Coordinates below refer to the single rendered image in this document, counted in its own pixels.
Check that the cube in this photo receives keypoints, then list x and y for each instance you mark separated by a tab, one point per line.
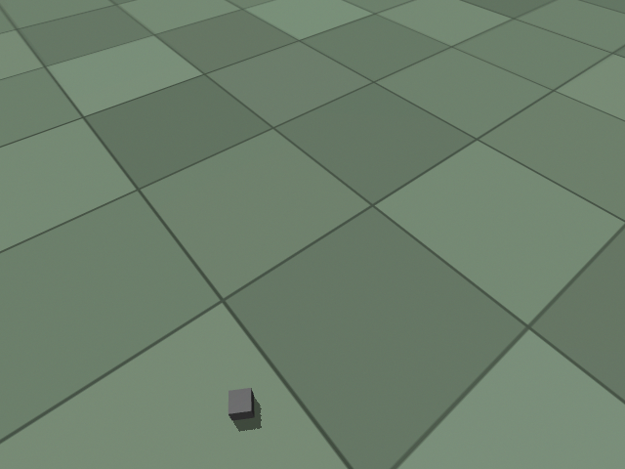
241	404

